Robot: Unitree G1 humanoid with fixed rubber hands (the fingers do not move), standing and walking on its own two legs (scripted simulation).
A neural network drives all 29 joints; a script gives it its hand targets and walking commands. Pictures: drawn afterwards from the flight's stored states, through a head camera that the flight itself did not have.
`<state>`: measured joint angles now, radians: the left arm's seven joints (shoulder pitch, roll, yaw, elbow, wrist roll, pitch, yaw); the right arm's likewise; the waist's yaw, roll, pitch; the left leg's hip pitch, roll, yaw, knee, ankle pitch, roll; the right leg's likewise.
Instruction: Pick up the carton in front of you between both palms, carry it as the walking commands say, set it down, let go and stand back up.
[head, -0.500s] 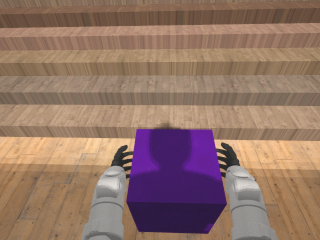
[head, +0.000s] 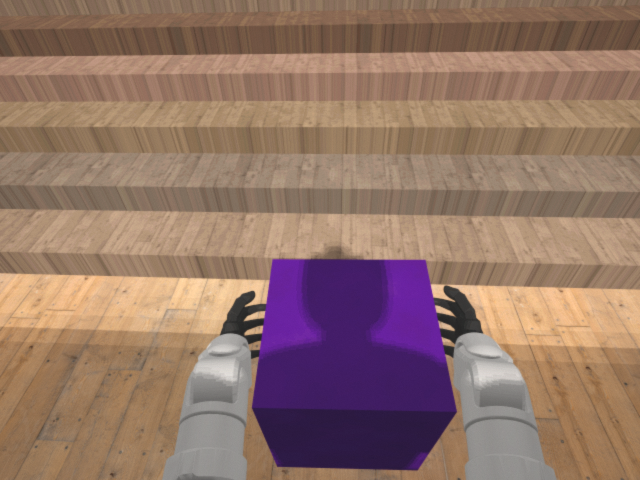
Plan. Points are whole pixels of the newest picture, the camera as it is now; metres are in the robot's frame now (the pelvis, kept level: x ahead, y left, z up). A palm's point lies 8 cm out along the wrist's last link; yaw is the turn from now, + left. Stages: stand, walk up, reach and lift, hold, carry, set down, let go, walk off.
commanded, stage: reach and lift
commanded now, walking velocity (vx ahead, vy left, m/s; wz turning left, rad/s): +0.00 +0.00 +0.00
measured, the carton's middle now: (347, 368) +0.30 +0.00 -0.04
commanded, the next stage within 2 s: hold in 0.22 s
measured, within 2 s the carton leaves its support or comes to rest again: neither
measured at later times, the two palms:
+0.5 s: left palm (228, 341) +0.28 +0.15 +0.05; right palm (471, 341) +0.28 -0.15 +0.06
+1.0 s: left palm (229, 340) +0.29 +0.15 +0.05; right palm (470, 339) +0.29 -0.15 +0.06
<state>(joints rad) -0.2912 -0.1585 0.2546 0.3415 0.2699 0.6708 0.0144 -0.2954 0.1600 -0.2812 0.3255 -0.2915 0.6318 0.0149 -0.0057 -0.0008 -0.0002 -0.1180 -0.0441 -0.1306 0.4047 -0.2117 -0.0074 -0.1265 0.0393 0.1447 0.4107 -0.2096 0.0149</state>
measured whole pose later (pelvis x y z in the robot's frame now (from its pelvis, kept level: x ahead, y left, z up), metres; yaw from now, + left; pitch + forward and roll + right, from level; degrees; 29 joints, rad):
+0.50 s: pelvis +0.00 +0.01 +0.00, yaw +0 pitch -7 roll +0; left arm -0.26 -0.15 0.21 0.24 0.26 0.78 0.02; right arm -0.26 0.15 -0.24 0.24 -0.27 0.73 0.01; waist -0.01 -0.01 -0.01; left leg -0.03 -0.05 -0.12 0.35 -0.19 0.00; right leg -0.04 0.03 0.15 0.35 -0.19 0.02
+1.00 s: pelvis +0.00 +0.00 +0.00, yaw +0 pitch -7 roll +0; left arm -0.30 -0.16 0.25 0.28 0.29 0.77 0.00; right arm -0.30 0.16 -0.27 0.26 -0.30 0.73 0.02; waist -0.01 0.00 0.01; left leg -0.05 -0.04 -0.12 0.37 -0.20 0.00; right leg -0.06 0.03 0.14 0.37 -0.19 0.02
